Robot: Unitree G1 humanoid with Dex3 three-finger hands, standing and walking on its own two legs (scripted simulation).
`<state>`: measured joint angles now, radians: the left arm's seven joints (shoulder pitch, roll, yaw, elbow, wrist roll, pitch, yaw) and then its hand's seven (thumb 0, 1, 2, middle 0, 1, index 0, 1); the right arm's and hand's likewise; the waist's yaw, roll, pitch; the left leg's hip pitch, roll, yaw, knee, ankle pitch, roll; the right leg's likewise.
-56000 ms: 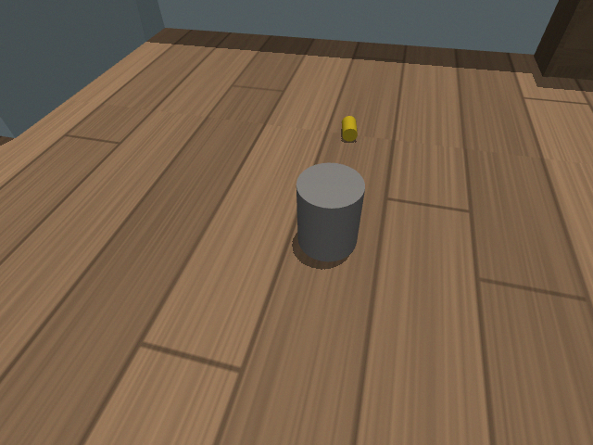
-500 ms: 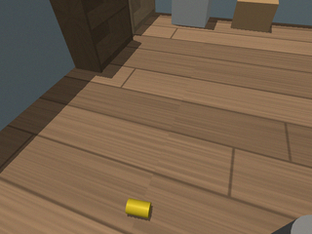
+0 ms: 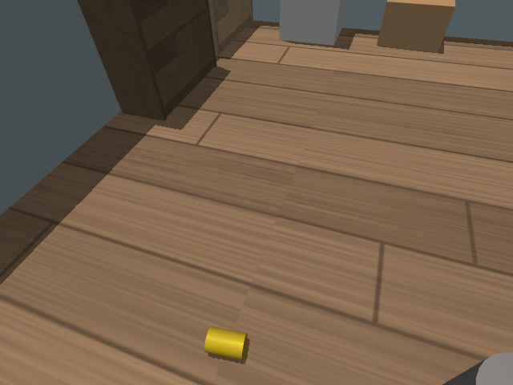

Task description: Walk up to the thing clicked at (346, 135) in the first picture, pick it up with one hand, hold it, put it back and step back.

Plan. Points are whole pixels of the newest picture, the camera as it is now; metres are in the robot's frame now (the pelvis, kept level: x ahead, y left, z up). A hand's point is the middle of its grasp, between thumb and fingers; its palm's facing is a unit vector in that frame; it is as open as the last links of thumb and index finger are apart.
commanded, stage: stand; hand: left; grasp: from above
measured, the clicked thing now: (226, 342) +0.43 +0.17 -0.74
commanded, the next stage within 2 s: step back in 0.16 s
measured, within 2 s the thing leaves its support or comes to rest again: neither
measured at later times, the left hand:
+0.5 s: hand out of the picture +0.09 +0.31 -0.18, palm faces +0.00 -0.93 -0.36, open 7.4 cm
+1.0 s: hand out of the picture -0.04 +0.31 -0.16, palm faces -0.09 -0.91 -0.41, open 7.4 cm
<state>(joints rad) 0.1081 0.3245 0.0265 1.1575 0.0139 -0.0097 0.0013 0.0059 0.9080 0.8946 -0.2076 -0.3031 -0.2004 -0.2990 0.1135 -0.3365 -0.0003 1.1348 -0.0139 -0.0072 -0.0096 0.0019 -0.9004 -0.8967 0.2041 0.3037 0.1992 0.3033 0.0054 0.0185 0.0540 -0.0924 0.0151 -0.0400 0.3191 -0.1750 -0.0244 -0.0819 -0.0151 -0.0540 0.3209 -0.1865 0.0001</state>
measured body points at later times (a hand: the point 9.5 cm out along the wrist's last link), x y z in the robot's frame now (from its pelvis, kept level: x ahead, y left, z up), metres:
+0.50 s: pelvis -0.05 +0.05 -0.03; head +0.02 +0.07 +0.41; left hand +0.09 +0.36 -0.16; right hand +0.02 -0.28 -0.14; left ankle -0.06 +0.15 -0.75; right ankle -0.01 -0.11 -0.74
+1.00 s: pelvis -0.15 +0.05 -0.03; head -0.10 +0.03 +0.42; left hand -0.03 +0.35 -0.14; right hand -0.05 -0.26 -0.16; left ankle -0.09 +0.15 -0.72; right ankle -0.15 -0.06 -0.75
